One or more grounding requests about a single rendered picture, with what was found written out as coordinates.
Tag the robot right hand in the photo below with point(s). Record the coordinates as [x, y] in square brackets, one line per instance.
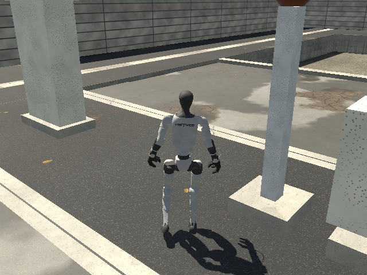
[213, 165]

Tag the robot left hand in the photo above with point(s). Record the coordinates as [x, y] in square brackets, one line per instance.
[156, 158]

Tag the robot right forearm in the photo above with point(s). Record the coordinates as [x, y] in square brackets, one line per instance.
[213, 153]

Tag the robot right upper arm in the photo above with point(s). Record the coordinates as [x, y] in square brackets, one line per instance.
[202, 121]

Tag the robot left forearm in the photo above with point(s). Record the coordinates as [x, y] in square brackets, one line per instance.
[154, 149]

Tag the robot left upper arm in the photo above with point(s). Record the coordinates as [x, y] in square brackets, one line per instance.
[163, 129]

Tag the robot left shin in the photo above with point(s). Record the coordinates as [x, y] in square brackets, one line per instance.
[165, 207]

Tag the humanoid robot torso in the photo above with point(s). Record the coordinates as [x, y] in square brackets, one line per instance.
[184, 134]

